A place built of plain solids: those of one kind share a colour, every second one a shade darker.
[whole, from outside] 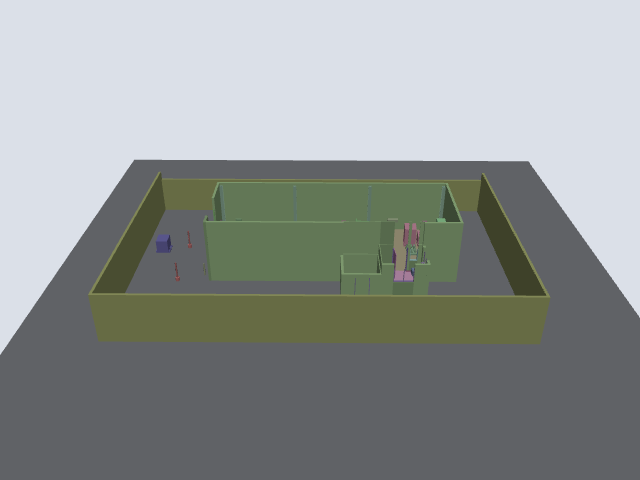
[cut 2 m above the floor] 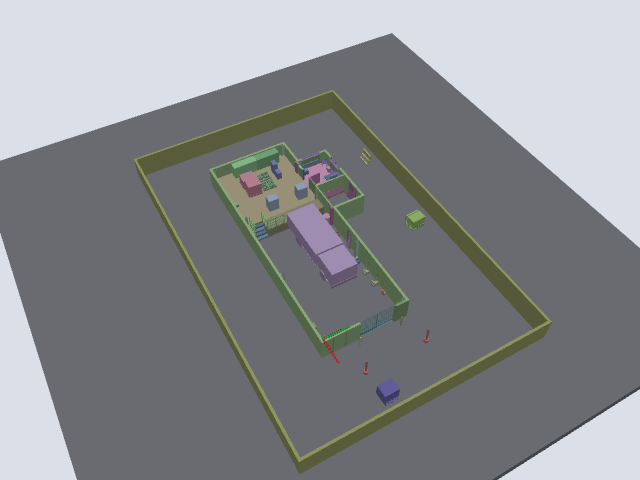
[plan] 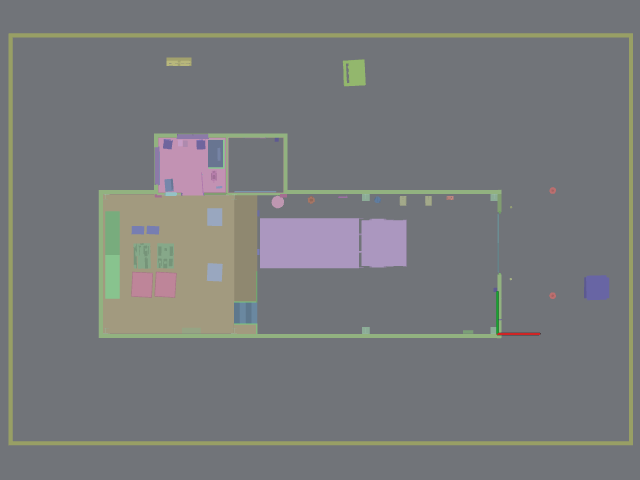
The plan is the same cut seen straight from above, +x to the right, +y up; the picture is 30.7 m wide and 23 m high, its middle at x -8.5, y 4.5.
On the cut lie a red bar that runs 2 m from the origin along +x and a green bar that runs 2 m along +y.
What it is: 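A small parcels depot; vehicles drive in at ground level; across the end of the lane the floor is raised to lorry-floor height for loading, with steps cut into it and the checker's office on the raised level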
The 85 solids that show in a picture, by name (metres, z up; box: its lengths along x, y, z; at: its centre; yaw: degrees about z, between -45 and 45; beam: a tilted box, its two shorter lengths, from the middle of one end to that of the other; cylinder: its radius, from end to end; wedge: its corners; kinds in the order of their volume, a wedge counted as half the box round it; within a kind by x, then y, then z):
{
 "yard_bound_1": {"box": [0.2, 19.74, 3.9], "at": [-23.32, 4.53, 1.9]},
 "yard_bound_2": {"box": [29.93, 0.2, 3.2], "at": [-8.46, -5.24, 1.55]},
 "yard_bound_3": {"box": [29.93, 0.2, 3.9], "at": [-8.46, 14.3, 1.9]},
 "yard_bound_4": {"box": [0.2, 19.74, 3.9], "at": [6.4, 4.53, 1.9]},
 "wall_1": {"box": [0.2, 7.1, 5.25], "at": [-19.0, 3.35, 2.58]},
 "wall_2": {"box": [2.85, 0.2, 5.25], "at": [-17.68, 6.8, 2.58]},
 "wall_3": {"box": [0.2, 0.46, 3.3], "at": [-16.35, 6.92, 1.6]},
 "wall_4": {"box": [0.2, 1.81, 2.0], "at": [-16.35, 8.05, 0.95]},
 "wall_5": {"box": [0.2, 0.66, 3.3], "at": [-16.35, 9.28, 1.6]},
 "wall_6": {"box": [0.37, 0.06, 5.25], "at": [-16.13, 6.67, 2.58]},
 "wall_7": {"box": [0.31, 0.06, 2.42], "at": [-16.1, 6.73, 2.04]},
 "wall_8": {"box": [1.11, 0.2, 3.3], "at": [-15.9, 9.5, 1.6]},
 "wall_9": {"box": [0.61, 0.06, 1.02], "at": [-15.65, 6.73, 1.34]},
 "wall_10": {"box": [0.21, 0.06, 5.25], "at": [-15.25, 6.67, 2.58]},
 "wall_11": {"box": [0.21, 0.06, 2.42], "at": [-15.25, 6.73, 2.04]},
 "wall_12": {"box": [1.51, 0.2, 1.8], "at": [-14.6, 9.5, 0.85]},
 "wall_13": {"box": [1.11, 0.06, 2.42], "at": [-13.5, 6.73, 2.04]},
 "wall_14": {"box": [1.18, 0.06, 5.25], "at": [-13.47, 6.67, 2.58]},
 "wall_15": {"box": [0.91, 0.2, 3.3], "at": [-13.4, 9.5, 1.6]},
 "wall_16": {"box": [0.06, 2.7, 3.3], "at": [-12.98, 8.05, 1.6]},
 "wall_17": {"box": [0.06, 2.7, 2.45], "at": [-12.92, 8.05, 1.18]},
 "wall_18": {"box": [2.82, 0.06, 5.25], "at": [-11.6, 6.67, 2.58]},
 "wall_19": {"box": [2.7, 0.06, 2.45], "at": [-11.6, 6.73, 1.18]},
 "wall_20": {"box": [2.9, 0.2, 2.45], "at": [-11.5, 9.5, 1.18]},
 "wall_21": {"box": [0.2, 2.9, 2.45], "at": [-10.15, 8.15, 1.18]},
 "wall_22": {"box": [19.3, 0.2, 5.25], "at": [-9.45, -0.1, 2.58]},
 "wall_23": {"box": [10.45, 0.2, 5.25], "at": [-5.03, 6.8, 2.58]},
 "wall_24": {"box": [0.2, 3.06, 5.25], "at": [0.1, 1.32, 2.58]},
 "wall_25": {"box": [0.2, 1.06, 5.25], "at": [0.1, 6.38, 2.58]},
 "raised_floor_bank_1": {"box": [6.28, 6.7, 0.9], "at": [-15.76, 3.35, 0.4]},
 "raised_floor_bank_2": {"box": [1.12, 0.5, 0.9], "at": [-12.06, 0.25, 0.4]},
 "raised_floor_bank_3": {"box": [1.12, 5.2, 0.9], "at": [-12.06, 4.1, 0.4]},
 "box_lorry_1": {"box": [4.75, 2.4, 2.32], "at": [-9.01, 4.35, 1.87]},
 "box_lorry_2": {"box": [2.13, 2.2, 2.0], "at": [-5.45, 4.35, 1.62]},
 "box_lorry_3": {"box": [0.2, 2.24, 0.28], "at": [-4.44, 4.35, 0.5]},
 "raised_floor_office_1": {"box": [3.43, 2.83, 0.9], "at": [-14.6, 8.05, 0.4]},
 "longspan_1": {"box": [0.7, 2.1, 2.04], "at": [-18.45, 2.73, 1.82]},
 "longspan_2": {"box": [0.7, 2.1, 1.93], "at": [-18.45, 4.83, 1.76]},
 "pallet_wrapped_1": {"box": [1.0, 1.2, 0.19], "at": [-17.02, 2.36, 0.9], "yaw": -2.7},
 "pallet_wrapped_2": {"box": [0.94, 1.14, 0.72], "at": [-17.02, 2.36, 1.35], "yaw": -2.7},
 "pallet_wrapped_3": {"box": [1.0, 1.2, 0.19], "at": [-15.9, 2.36, 0.9], "yaw": -3.6},
 "pallet_wrapped_4": {"box": [0.94, 1.14, 1.44], "at": [-15.9, 2.36, 1.71], "yaw": -3.6},
 "roll_cage_1": {"box": [0.72, 0.85, 1.7], "at": [-13.54, 2.95, 1.65], "yaw": -2.8},
 "roll_cage_2": {"box": [0.72, 0.85, 1.7], "at": [-13.54, 5.6, 1.65], "yaw": -0.5},
 "beyond_tote_tank_1": {"box": [0.12, 1.0, 0.024], "at": [4.22, 2.21, 0.11], "yaw": -0.3},
 "beyond_tote_tank_2": {"box": [0.94, 1.18, 1.02], "at": [4.76, 2.21, 0.63], "yaw": 1.4},
 "beyond_tote_tank_3": {"box": [0.12, 1.0, 0.024], "at": [5.3, 2.21, 0.11], "yaw": -0.3},
 "beyond_pallets_1": {"box": [0.13, 1.2, 0.6], "at": [-7.29, 12.48, 0.69], "yaw": 2.8},
 "beyond_pallets_2": {"box": [0.78, 1.22, 0.73], "at": [-6.73, 12.52, 0.7], "yaw": 2.8},
 "door_landing_1": {"box": [0.3, 1.02, 0.73], "at": [-12.49, 1.0, 0.32]},
 "door_landing_2": {"box": [0.3, 1.02, 0.56], "at": [-12.21, 1.0, 0.23]},
 "door_landing_3": {"box": [0.3, 1.02, 0.39], "at": [-11.93, 1.0, 0.14]},
 "door_landing_4": {"box": [0.3, 1.02, 0.22], "at": [-11.65, 1.0, 0.06]},
 "tote_stack_1": {"box": [0.6, 0.4, 1.13], "at": [-17.23, 4.97, 1.36], "yaw": -1.3},
 "tote_stack_2": {"box": [0.6, 0.4, 0.71], "at": [-16.5, 4.97, 1.16], "yaw": -2.8},
 "pallet_load_1": {"box": [0.15, 1.2, 0.2], "at": [-17.35, 3.73, 0.9], "yaw": 0.8},
 "pallet_load_2": {"box": [0.63, 1.15, 0.2], "at": [-16.93, 3.71, 0.9], "yaw": 2.1},
 "pallet_load_3": {"box": [0.8, 1.2, 0.2], "at": [-15.9, 3.74, 0.9], "yaw": -0.7},
 "pier_1": {"box": [0.34, 0.17, 5.25], "at": [-10.25, 6.62, 2.58]},
 "drum_1": {"cylinder": 0.3, "from": [-10.52, 6.32, 0.0], "to": [-10.52, 6.32, 0.87]},
 "door_leaf_1": {"box": [0.044, 0.99, 2.14], "at": [-14.14, 7.26, 1.87], "yaw": 4.2},
 "door_leaf_2": {"box": [1.0, 0.044, 1.23], "at": [-11.6, 9.4, 0.56]},
 "desk_load_drowned_1": {"box": [0.72, 1.3, 0.12], "at": [-13.51, 8.64, 1.64]},
 "beyond_pallet_edge_1": {"box": [1.2, 0.12, 0.18], "at": [-15.25, 12.9, 0.03], "yaw": -0.2},
 "beyond_pallet_edge_2": {"box": [1.2, 0.12, 0.12], "at": [-15.25, 13.03, 0.49], "yaw": -0.2},
 "beyond_pallet_edge_3": {"box": [1.2, 0.16, 0.33], "at": [-15.25, 13.17, 0.82], "yaw": -0.2},
 "radiator_1": {"box": [0.07, 1.6, 0.43], "at": [-16.19, 7.95, 1.21]},
 "radiator_2": {"box": [2.0, 0.07, 0.43], "at": [-11.6, 6.82, 0.35]},
 "steel_column_1": {"box": [0.26, 0.014, 5.05], "at": [-18.76, 0.26, 2.48]},
 "steel_column_2": {"box": [0.26, 0.014, 5.05], "at": [-12.6, 0.26, 2.48]},
 "steel_column_3": {"box": [0.38, 0.38, 0.07], "at": [-6.3, 0.14, -0.02]},
 "steel_column_4": {"box": [0.26, 0.014, 5.05], "at": [-6.3, 0.26, 2.48]},
 "steel_column_5": {"box": [0.38, 0.38, 0.07], "at": [-6.3, 6.56, -0.02]},
 "steel_column_6": {"box": [0.26, 0.014, 5.05], "at": [-0.14, 0.26, 2.48]},
 "carton_1": {"box": [0.3, 0.6, 0.44], "at": [-15.78, 7.12, 1.02], "yaw": 4.5},
 "desk_tleg_1": {"box": [0.8, 1.4, 0.07], "at": [-13.46, 8.61, 1.54]},
 "signing_shelf_1": {"box": [0.9, 0.3, 0.26], "at": [-14.67, 0.15, 1.8]},
 "distribution_board_1": {"box": [0.5, 0.18, 0.7], "at": [-1.4, 0.09, 1.5]},
 "window_1": {"box": [0.23, 1.86, 0.024], "at": [-16.3, 8.05, 1.94]},
 "window_2": {"box": [1.56, 0.23, 0.024], "at": [-14.6, 9.46, 1.74]},
 "window_3": {"box": [1.5, 0.07, 0.05], "at": [-14.6, 9.54, 1.78]},
 "side_chair_1": {"box": [0.42, 0.42, 0.042], "at": [-15.8, 9.07, 1.28], "yaw": -7.6},
 "side_chair_2": {"box": [0.42, 0.42, 0.042], "at": [-14.2, 9.05, 1.28], "yaw": 1.6},
 "low_rail_1": {"box": [0.014, 2.64, 0.15], "at": [-12.88, 8.08, 0.03]},
 "screen_window_1": {"box": [0.52, 0.18, 0.04], "at": [-15.65, 6.7, 1.87]}
}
